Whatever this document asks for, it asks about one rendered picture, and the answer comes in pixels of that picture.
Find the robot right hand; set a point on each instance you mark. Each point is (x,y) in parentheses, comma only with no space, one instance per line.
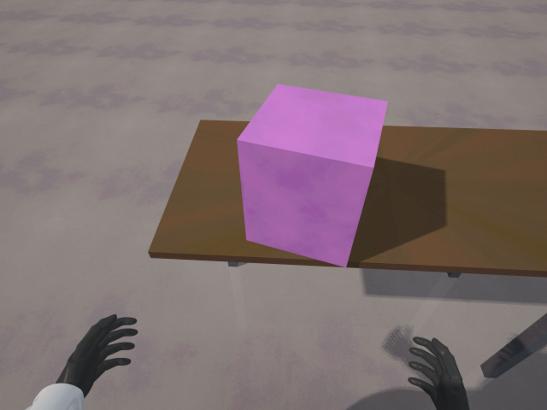
(448,392)

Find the carton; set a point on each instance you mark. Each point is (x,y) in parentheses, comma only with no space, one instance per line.
(306,160)

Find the robot left hand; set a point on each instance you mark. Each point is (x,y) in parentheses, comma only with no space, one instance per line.
(87,363)

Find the robot left forearm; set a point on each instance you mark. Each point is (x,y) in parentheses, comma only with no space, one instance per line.
(59,397)

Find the table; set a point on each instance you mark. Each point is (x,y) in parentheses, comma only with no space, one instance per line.
(440,199)

